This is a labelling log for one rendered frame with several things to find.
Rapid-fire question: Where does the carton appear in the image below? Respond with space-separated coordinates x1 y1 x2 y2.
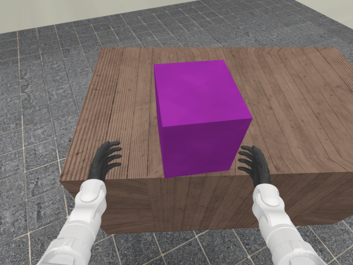
153 60 253 178

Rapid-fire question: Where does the pedestal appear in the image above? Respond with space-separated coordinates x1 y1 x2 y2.
59 47 353 234

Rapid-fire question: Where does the right robot forearm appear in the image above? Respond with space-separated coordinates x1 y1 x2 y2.
252 183 327 265

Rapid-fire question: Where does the robot left hand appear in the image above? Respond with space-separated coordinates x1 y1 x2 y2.
87 141 122 182

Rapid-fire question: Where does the left robot forearm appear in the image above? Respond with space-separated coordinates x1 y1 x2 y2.
36 179 106 265

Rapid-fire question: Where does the robot right hand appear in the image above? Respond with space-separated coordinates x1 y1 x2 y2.
238 146 272 188

